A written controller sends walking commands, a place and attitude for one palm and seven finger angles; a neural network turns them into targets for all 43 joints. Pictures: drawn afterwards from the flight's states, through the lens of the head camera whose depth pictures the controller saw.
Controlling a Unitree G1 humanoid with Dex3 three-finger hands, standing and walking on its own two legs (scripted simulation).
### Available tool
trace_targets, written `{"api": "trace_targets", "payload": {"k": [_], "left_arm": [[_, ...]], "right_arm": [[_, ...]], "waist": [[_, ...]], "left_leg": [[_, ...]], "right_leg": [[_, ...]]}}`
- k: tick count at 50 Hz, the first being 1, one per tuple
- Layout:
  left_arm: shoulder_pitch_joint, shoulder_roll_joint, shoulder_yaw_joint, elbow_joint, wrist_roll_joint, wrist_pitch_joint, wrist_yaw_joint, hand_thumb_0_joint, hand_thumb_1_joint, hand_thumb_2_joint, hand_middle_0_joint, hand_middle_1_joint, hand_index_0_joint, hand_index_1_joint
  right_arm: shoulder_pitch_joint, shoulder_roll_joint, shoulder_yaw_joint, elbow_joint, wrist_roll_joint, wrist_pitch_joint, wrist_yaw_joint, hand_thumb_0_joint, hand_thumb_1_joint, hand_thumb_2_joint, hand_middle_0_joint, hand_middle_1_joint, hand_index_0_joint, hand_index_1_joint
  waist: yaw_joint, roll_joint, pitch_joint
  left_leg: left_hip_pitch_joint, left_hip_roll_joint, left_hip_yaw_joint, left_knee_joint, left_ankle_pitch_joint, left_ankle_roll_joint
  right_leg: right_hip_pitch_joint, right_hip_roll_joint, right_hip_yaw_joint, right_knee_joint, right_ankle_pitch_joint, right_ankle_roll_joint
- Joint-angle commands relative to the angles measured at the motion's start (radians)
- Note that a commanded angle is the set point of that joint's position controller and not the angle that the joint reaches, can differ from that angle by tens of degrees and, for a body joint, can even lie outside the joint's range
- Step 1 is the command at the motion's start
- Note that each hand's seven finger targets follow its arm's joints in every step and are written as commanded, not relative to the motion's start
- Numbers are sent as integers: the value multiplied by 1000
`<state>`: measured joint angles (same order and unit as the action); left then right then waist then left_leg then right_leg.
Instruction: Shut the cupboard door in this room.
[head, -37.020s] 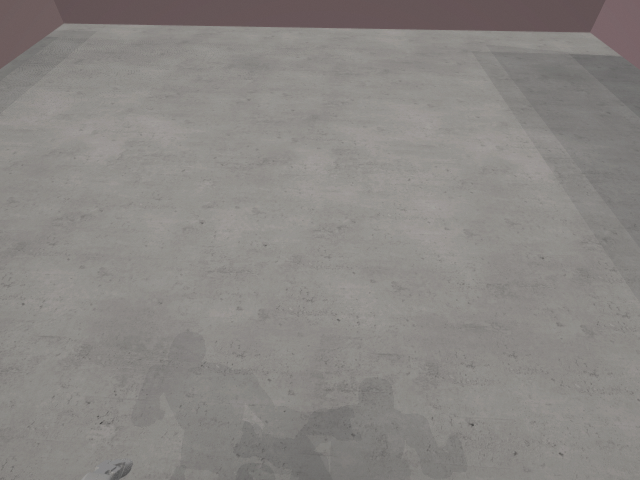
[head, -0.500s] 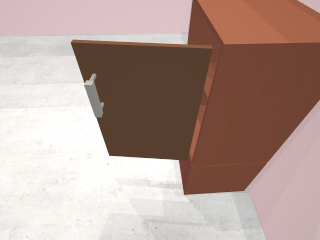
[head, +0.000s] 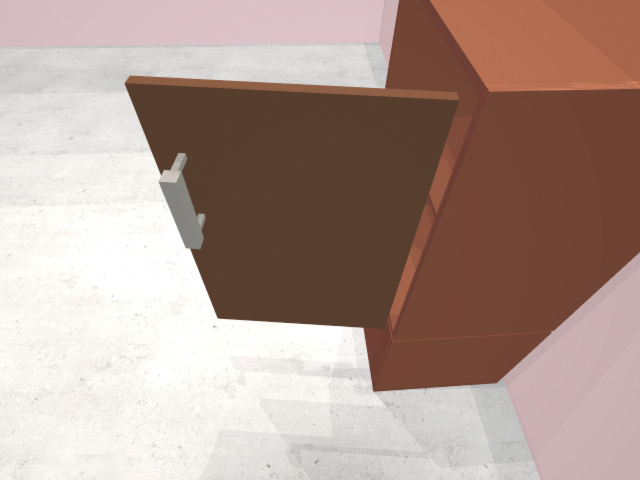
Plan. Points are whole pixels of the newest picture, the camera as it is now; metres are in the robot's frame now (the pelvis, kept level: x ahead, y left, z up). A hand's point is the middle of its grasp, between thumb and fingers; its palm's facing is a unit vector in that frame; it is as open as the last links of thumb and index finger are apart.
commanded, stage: come to a stop and stand still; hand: left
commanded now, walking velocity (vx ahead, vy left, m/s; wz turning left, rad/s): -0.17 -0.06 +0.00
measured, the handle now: (187, 202) +0.47 +0.23 +0.06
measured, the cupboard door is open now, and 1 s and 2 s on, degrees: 82 82 82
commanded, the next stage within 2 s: look again from close up in 1.66 s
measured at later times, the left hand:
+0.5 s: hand out of the picture +0.03 +0.18 -0.17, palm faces +0.03 -0.97 -0.24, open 7.3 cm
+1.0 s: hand out of the picture -0.09 +0.22 -0.17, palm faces +0.07 -0.98 -0.21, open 7.4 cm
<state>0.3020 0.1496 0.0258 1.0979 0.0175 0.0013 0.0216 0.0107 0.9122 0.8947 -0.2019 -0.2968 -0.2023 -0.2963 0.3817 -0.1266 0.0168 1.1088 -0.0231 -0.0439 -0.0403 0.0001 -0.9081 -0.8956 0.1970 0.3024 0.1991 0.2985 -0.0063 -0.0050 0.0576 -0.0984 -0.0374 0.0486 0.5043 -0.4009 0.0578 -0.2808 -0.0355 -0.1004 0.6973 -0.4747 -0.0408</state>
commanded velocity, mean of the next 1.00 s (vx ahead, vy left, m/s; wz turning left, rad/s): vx -0.05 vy -0.01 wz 0.00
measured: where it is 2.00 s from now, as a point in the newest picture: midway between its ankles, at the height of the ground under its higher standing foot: outside the picture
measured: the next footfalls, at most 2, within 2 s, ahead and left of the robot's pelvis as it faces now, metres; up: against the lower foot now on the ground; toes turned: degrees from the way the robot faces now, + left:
left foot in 0.22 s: +0.03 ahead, +0.12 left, +0.00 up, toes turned +4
left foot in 1.30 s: -0.12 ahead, +0.14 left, +0.00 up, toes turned +5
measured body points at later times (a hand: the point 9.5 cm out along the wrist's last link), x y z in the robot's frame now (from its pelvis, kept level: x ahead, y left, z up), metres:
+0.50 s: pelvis +0.00 +0.00 +0.00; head +0.03 +0.00 +0.45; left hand +0.03 +0.23 -0.15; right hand +0.07 -0.23 -0.15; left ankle -0.01 +0.12 -0.73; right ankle +0.00 -0.10 -0.73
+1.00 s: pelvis -0.09 +0.03 +0.00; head -0.09 +0.04 +0.45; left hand -0.09 +0.27 -0.15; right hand -0.08 -0.21 -0.15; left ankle -0.01 +0.12 -0.73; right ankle -0.01 -0.10 -0.72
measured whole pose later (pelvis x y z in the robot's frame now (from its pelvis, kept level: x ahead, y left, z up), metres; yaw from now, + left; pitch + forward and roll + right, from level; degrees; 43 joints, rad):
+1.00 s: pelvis -0.09 +0.03 +0.00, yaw +2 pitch -3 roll -1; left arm 0.36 0.18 0.02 0.98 0.02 0.03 0.03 0.01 0.91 0.89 -0.20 -0.30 -0.20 -0.30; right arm 0.34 -0.18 -0.03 1.01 -0.02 0.05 -0.01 0.00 -0.91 -0.90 0.20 0.30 0.20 0.30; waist -0.01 -0.01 0.02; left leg -0.33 -0.02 0.05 0.53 -0.19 0.06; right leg -0.33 -0.03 -0.05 0.57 -0.33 -0.01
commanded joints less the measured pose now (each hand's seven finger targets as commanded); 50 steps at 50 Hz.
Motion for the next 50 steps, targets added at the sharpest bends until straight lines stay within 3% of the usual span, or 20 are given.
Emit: {"api": "trace_targets", "payload": {"k": [1, 3, 4, 6, 8, 9, 11, 12, 14, 19, 22, 23, 24, 25, 27, 30, 33, 35, 45, 50], "left_arm": [[149, 73, 20, -18, -6, -46, 8, 0, 900, 900, -200, -300, -200, -300], [199, 154, 24, 10, -9, -54, 20, 0, 900, 900, -200, -300, -200, -300], [173, 150, 22, 3, -6, -50, 25, 0, 900, 900, -200, -300, -200, -300], [72, 130, 20, -30, 11, -37, 37, 0, 900, 900, -200, -300, -200, -300], [0, 123, 16, -60, 5, -22, 36, 0, 900, 900, -200, -300, -200, -300], [-22, 122, 19, -71, -7, -16, 36, 0, 900, 900, -200, -300, -200, -300], [-2, 89, 21, -104, -22, -2, 31, 0, 900, 900, -200, -300, -200, -300], [4, 84, 25, -108, -15, 5, 33, 0, 900, 900, -200, -300, -200, -300], [-19, 84, 24, -106, -5, 17, 30, 0, 900, 900, -200, -300, -200, -300], [28, 114, 24, -96, 2, 0, 24, 0, 900, 900, -200, -300, -200, -300], [-4, 133, 19, -113, 2, -5, 20, 0, 900, 900, -200, -300, -200, -300], [53, 165, 20, -101, 8, -22, 55, 0, 900, 900, -200, -300, -200, -300], [42, 221, 32, -126, 8, -33, 56, 0, 900, 900, -200, -300, -200, -300], [53, 202, 29, -141, 1, -36, 50, 0, 900, 900, -200, -300, -200, -300], [34, 166, 7, -141, -1, -32, 47, 0, 900, 900, -200, -300, -200, -300], [-10, 142, -5, -161, 0, -19, 35, 0, 900, 900, -200, -300, -200, -300], [-8, 141, -12, -158, 4, -8, 25, 0, 900, 900, -200, -300, -200, -300], [3, 152, -8, -164, 7, -4, 21, 0, 900, 900, -200, -300, -200, -300], [73, 130, 18, -180, 5, 11, 13, 0, 900, 900, -200, -300, -200, -300], [178, 72, 12, -139, 8, 19, 9, 0, 900, 900, -200, -300, -200, -300]], "right_arm": [[25, -121, -21, -37, 20, -11, -14, 0, -900, -900, 200, 300, 200, 300], [24, -84, -27, -42, 30, -9, -9, 0, -900, -900, 200, 300, 200, 300], [15, -63, -32, -43, 31, 5, -14, 0, -900, -900, 200, 300, 200, 300], [-23, -42, -37, -42, 29, 25, -8, 0, -900, -900, 200, 300, 200, 300], [19, -15, -35, -22, 30, 31, 0, 0, -900, -900, 200, 300, 200, 300], [52, -13, -37, 6, 25, 26, 2, 0, -900, -900, 200, 300, 200, 300], [27, -105, -51, -16, 7, 18, -6, 0, -900, -900, 200, 300, 200, 300], [-14, -126, -54, -36, 5, 25, -5, 0, -900, -900, 200, 300, 200, 300], [-82, -121, -54, -52, 4, 28, -8, 0, -900, -900, 200, 300, 200, 300], [-100, -108, -59, -88, 10, 35, -5, 0, -900, -900, 200, 300, 200, 300], [-99, -97, -55, -93, 11, 42, 3, 0, -900, -900, 200, 300, 200, 300], [-155, -181, -76, -153, 26, 27, 9, 0, -900, -900, 200, 300, 200, 300], [-128, -158, -66, -190, 23, 23, 12, 0, -900, -900, 200, 300, 200, 300], [-107, -98, -59, -184, 20, 19, 15, 0, -900, -900, 200, 300, 200, 300], [-117, -109, -59, -178, 21, 29, 17, 0, -900, -900, 200, 300, 200, 300], [-132, -134, -56, -181, 13, 36, 17, 0, -900, -900, 200, 300, 200, 300], [-159, -145, -50, -195, 8, 45, 27, 0, -900, -900, 200, 300, 200, 300], [-128, -154, -52, -190, 2, 51, 34, 0, -900, -900, 200, 300, 200, 300], [-63, -170, -62, -184, -8, 59, 31, 0, -900, -900, 200, 300, 200, 300], [-131, -190, -67, -181, 0, 55, 24, 0, -900, -900, 200, 300, 200, 300]], "waist": [[76, -8, -76], [64, -143, -134], [55, -155, -111], [40, -222, -16], [-5, -162, -20], [-19, -86, -28], [14, 145, -65], [28, 158, -71], [33, 147, 13], [21, -14, -71], [1, -75, -105], [11, -49, -172], [-5, -36, -224], [-2, -98, -261], [-8, -121, -226], [-7, 0, -62], [3, 6, 93], [-3, -17, 132], [3, 45, -6], [57, 111, -22]], "left_leg": [[-102, 150, -81, 80, 799, 16], [-253, 43, -36, 213, 79, -52], [-265, 42, -38, 240, -138, -60], [-277, 75, -51, 240, -165, -57], [-170, 76, -24, -12, 36, -64], [-85, 69, -2, -140, 292, -68], [-29, 244, -157, -104, 897, 17], [-48, 291, -156, -100, 959, 65], [-104, 291, -176, -110, 932, 86], [-80, 160, -60, -17, 583, -12], [-49, 122, -27, -14, 373, -43], [-62, 151, -5, 128, 493, -68], [-163, 101, 15, 132, 437, -78], [-194, 67, 10, 68, 223, -58], [-139, 73, 2, -12, 214, -47], [-99, 142, -62, -30, 367, -28], [-222, 130, -99, -116, 80, -24], [-256, 110, -96, -139, -43, -25], [-332, 103, -135, -176, -178, -8], [-485, 184, -226, -281, -261, 35]], "right_leg": [[253, -67, 94, -222, 588, -11], [387, -324, 292, -215, 1203, -178], [358, -360, 287, -222, 1305, -229], [235, -322, 219, -224, 1237, -210], [178, -234, 129, -168, 1067, -128], [144, -178, 92, -110, 923, -78], [55, -59, 37, -70, 439, 23], [67, -34, 36, -50, 215, 33], [56, -31, 49, -62, 128, 33], [118, -101, 134, -192, 613, -1], [76, -152, 169, -235, 601, -38], [134, -164, 211, -204, 1064, 5], [296, -222, 197, -152, 1324, -25], [348, -239, 210, -96, 1371, -48], [279, -194, 154, -114, 1144, -40], [62, -105, 129, -220, 524, -7], [-29, -78, 151, -330, 89, -3], [-76, -76, 156, -358, -43, -6], [-4, -21, 107, -252, -52, 12], [159, 30, 56, -45, 111, 23]]}}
